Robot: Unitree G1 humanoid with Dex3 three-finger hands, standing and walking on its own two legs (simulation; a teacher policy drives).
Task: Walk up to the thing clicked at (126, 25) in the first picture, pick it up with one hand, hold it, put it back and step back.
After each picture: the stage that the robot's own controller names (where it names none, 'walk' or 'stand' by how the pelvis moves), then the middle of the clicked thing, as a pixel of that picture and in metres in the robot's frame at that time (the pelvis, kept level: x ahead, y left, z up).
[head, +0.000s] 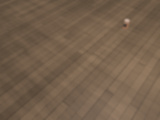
stand; (126, 24) +1.85 -0.55 -0.72
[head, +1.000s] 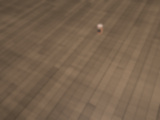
walk; (99, 29) +1.79 -0.07 -0.69
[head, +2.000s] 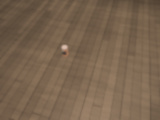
walk; (64, 50) +1.22 +0.27 -0.71
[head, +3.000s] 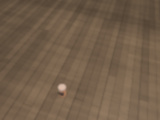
walk; (62, 90) +0.74 +0.19 -0.70
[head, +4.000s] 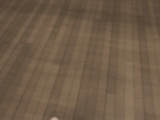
walk; out of the picture +0.40 +0.21 -0.70
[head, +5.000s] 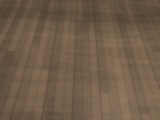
stand; out of the picture +0.35 +0.17 -0.69
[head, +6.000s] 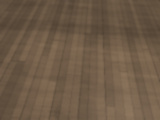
stand; out of the picture +0.33 +0.17 -0.72
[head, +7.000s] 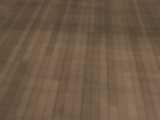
stand; out of the picture +0.33 +0.16 -0.73
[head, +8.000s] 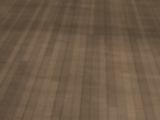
stand; out of the picture +0.34 +0.16 -0.72
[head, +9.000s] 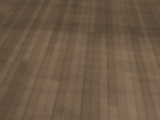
stand; out of the picture +0.32 +0.17 -0.72
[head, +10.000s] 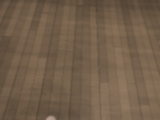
go down; out of the picture +0.34 +0.18 -0.66
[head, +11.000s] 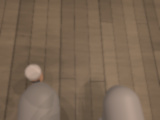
go down; (34, 75) +0.40 +0.21 -0.30
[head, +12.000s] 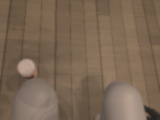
close in; (28, 70) +0.40 +0.22 -0.27
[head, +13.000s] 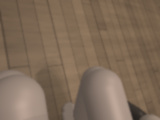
close; out of the picture +0.38 +0.25 -0.21
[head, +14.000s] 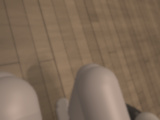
close; out of the picture +0.37 +0.26 -0.22
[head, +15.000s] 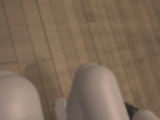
close; out of the picture +0.37 +0.25 -0.22
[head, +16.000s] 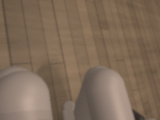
lift; out of the picture +0.35 +0.25 -0.20
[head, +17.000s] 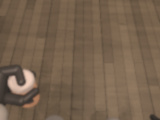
lift; (25, 89) +0.32 +0.19 +0.00
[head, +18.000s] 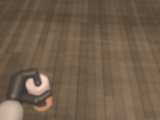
hold; (40, 93) +0.32 +0.16 +0.01
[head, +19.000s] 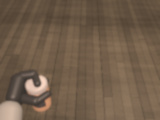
hold; (39, 94) +0.32 +0.17 +0.00
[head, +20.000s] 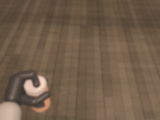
crouch; (38, 94) +0.32 +0.17 +0.01
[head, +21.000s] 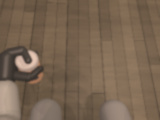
crouch; (30, 68) +0.40 +0.19 -0.07
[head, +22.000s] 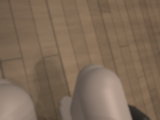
lower; out of the picture +0.40 +0.27 -0.22
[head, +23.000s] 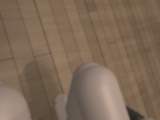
lower; out of the picture +0.41 +0.28 -0.22
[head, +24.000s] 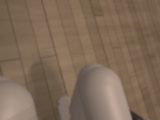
lower; out of the picture +0.39 +0.27 -0.22
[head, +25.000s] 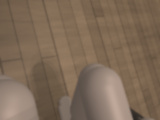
lower; out of the picture +0.39 +0.27 -0.22
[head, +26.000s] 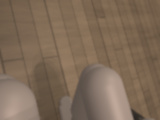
loosen; out of the picture +0.38 +0.27 -0.22
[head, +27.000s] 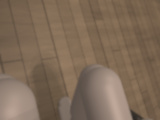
withdraw; out of the picture +0.37 +0.26 -0.22
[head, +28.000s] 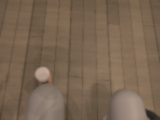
walk; (43, 76) +0.40 +0.20 -0.35
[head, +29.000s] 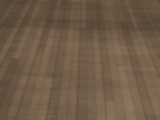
stand; out of the picture +0.32 +0.17 -0.66
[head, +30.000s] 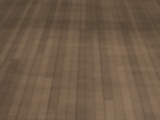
stand; out of the picture +0.33 +0.18 -0.67
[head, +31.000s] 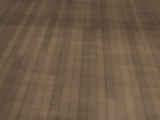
stand; out of the picture +0.34 +0.18 -0.67
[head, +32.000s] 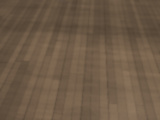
stand; out of the picture +0.35 +0.17 -0.72
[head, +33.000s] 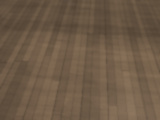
stand; out of the picture +0.32 +0.18 -0.73
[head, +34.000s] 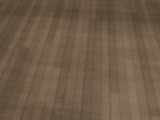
walk; out of the picture +0.34 +0.16 -0.71
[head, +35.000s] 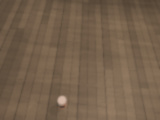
walk; (62, 102) +0.51 +0.13 -0.71
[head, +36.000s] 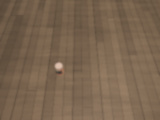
walk; (59, 69) +0.81 +0.24 -0.69
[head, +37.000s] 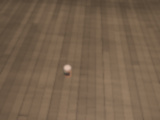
stand; (67, 71) +0.96 +0.16 -0.71
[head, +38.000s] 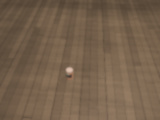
stand; (69, 73) +0.97 +0.16 -0.73
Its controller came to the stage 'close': yes
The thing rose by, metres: 0.71
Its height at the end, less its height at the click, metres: +0.00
